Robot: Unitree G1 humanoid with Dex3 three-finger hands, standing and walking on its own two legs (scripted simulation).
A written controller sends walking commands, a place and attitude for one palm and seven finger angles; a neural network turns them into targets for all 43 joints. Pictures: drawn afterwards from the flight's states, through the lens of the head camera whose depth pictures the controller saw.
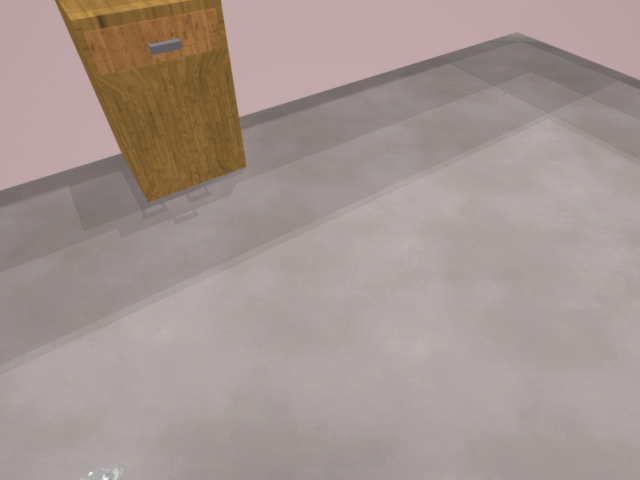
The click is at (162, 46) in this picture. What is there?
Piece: drawer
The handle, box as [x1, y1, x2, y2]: [146, 37, 182, 54]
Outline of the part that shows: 182,48 180,41 173,37 171,37 171,40 153,44 150,44 148,42 146,43 152,54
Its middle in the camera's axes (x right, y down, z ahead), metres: -0.57 -0.70 +1.40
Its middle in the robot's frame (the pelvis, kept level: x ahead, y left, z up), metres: +1.48 +0.64 -0.10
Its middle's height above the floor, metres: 0.67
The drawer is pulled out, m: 0.00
